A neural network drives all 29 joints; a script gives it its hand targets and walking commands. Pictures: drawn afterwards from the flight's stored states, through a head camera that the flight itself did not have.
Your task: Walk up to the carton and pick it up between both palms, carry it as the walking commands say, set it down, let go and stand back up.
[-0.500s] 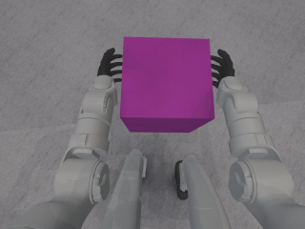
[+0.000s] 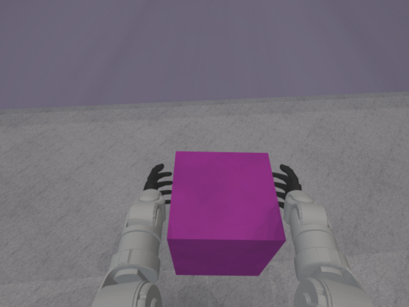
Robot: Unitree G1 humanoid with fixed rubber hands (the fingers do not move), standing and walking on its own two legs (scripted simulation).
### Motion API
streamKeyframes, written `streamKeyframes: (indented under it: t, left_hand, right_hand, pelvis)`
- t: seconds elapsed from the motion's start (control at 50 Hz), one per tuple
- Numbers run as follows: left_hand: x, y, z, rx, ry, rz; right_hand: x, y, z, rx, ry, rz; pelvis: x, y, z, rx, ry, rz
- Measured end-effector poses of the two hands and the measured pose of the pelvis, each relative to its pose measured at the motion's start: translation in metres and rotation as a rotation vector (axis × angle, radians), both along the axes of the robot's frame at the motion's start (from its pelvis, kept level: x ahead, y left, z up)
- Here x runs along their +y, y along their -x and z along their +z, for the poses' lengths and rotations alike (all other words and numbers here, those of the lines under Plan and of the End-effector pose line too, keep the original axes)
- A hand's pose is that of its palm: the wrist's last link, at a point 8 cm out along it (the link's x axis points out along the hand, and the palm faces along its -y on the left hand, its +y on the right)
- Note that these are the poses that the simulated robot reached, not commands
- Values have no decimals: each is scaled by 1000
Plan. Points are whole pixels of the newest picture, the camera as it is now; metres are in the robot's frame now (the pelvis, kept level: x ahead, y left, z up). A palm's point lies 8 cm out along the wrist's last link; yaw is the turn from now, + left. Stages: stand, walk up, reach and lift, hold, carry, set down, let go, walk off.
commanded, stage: reach and lift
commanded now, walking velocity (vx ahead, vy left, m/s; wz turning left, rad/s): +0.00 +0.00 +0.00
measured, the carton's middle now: (219, 217) +0.34 +0.01 -0.07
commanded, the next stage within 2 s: hold in 1.16 s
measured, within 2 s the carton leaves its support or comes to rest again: neither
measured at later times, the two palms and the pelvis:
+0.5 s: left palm (147, 196) +0.30 +0.15 +0.07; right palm (303, 200) +0.31 -0.14 +0.07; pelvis +0.01 +0.00 +0.01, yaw +1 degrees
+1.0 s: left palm (150, 191) +0.31 +0.15 +0.07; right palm (304, 200) +0.31 -0.15 +0.07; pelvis +0.01 +0.00 +0.02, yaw +1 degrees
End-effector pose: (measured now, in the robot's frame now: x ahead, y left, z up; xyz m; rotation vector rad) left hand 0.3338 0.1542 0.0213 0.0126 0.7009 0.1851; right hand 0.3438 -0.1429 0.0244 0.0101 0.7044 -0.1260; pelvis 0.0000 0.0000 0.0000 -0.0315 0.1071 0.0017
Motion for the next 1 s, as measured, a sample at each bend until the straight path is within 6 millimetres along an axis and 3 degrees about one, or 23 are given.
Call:
streamKeyframes:
  t: [0.16, 0.38, 0.56, 1.0]
  left_hand:
    - [2, 12, 22, -11, 9, 21]
    - [-2, 24, 47, -43, 16, 5]
    - [-5, 27, 50, -33, 10, -12]
    - [-6, 19, 50, -24, 2, -16]
  right_hand:
    - [3, 10, 21, -6, 27, 24]
    - [-1, 27, 47, -30, 23, 0]
    - [-4, 36, 48, -18, 19, -23]
    - [-5, 31, 43, 5, 21, -22]
  pelvis:
    - [0, -18, 12, -71, 0, 5]
    - [2, -14, 14, -166, 2, 9]
    - [3, -8, 14, -182, 2, 10]
    - [2, -13, 15, -172, 1, 10]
